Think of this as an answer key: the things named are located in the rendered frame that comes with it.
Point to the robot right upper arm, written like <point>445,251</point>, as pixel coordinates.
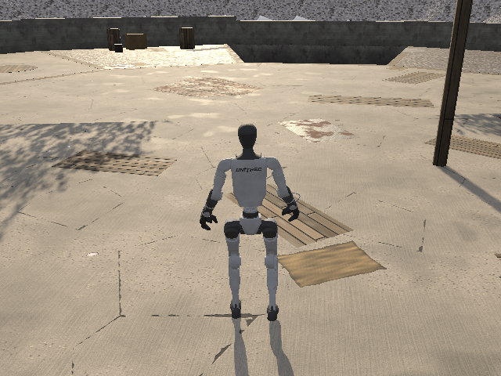
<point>273,164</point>

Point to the robot right forearm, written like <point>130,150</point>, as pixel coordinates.
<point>290,201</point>

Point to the left robot hand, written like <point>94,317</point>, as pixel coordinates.
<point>203,221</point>

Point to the humanoid robot torso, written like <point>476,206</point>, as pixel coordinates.
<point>249,188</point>

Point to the robot left forearm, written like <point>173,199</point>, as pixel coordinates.
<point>209,206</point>

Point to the robot left upper arm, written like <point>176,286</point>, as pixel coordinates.
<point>219,178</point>

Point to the right robot hand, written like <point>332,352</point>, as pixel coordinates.
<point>288,211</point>

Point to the right robot thigh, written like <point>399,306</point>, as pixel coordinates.
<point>270,234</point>

